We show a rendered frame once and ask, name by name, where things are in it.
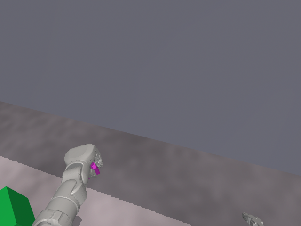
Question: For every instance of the left robot hand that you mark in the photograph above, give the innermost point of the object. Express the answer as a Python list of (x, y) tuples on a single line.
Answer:
[(88, 153)]

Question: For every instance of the right robot hand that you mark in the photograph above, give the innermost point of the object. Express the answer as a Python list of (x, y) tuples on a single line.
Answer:
[(251, 220)]

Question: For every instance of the left robot arm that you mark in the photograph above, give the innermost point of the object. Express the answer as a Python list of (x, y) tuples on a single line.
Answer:
[(69, 196)]

